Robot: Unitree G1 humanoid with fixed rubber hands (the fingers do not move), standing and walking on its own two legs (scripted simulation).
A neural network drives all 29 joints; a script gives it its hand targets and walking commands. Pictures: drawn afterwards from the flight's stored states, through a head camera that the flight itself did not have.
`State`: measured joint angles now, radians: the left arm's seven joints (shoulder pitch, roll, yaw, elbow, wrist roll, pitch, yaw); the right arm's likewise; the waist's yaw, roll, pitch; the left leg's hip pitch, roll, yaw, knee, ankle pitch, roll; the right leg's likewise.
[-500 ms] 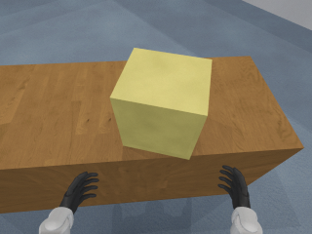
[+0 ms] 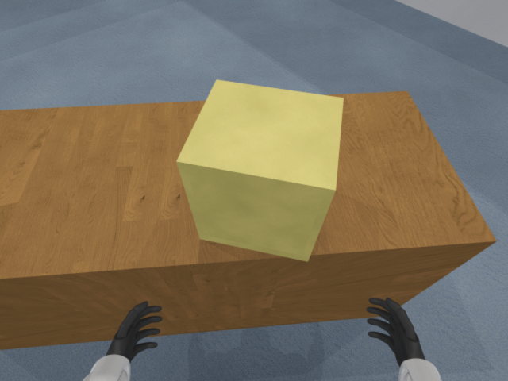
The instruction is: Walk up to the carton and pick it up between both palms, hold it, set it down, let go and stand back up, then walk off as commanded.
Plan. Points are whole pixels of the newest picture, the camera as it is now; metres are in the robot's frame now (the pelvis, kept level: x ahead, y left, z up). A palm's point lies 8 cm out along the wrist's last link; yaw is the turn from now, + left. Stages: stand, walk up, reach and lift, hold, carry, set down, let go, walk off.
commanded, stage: let go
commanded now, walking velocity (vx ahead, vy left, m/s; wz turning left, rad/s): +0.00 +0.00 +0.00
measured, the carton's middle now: (264, 175) +0.47 +0.00 +0.00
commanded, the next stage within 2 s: stand in 0.32 s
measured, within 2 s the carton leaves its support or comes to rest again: neither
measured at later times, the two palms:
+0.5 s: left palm (110, 372) +0.14 +0.24 -0.08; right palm (438, 363) +0.16 -0.28 -0.08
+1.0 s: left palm out of the picture +0.08 +0.26 -0.09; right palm out of the picture +0.11 -0.31 -0.08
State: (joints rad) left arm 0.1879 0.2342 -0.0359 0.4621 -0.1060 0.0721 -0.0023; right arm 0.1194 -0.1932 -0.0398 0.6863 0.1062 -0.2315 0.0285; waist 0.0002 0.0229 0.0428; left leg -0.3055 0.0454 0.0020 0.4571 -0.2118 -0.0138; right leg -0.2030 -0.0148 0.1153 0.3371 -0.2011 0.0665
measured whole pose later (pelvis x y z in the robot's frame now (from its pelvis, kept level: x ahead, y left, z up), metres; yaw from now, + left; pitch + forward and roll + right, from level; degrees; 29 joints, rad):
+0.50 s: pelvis +0.01 -0.01 +0.00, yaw +0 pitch +3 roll -1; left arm 0.26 0.27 -0.04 0.58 -0.04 -0.01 0.01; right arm 0.15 -0.29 -0.06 0.74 0.03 -0.09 0.02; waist 0.00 0.02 -0.04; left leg -0.28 0.04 0.00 0.45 -0.22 -0.02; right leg -0.20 -0.01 0.12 0.38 -0.24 0.07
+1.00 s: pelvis -0.02 -0.01 +0.00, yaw +0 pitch -1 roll -1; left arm 0.32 0.33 -0.04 0.70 -0.04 -0.03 0.01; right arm 0.24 -0.35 -0.09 0.74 0.03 -0.05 0.03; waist 0.00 0.02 -0.10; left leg -0.27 0.04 0.00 0.47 -0.20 -0.02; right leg -0.20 -0.01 0.12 0.44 -0.23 0.06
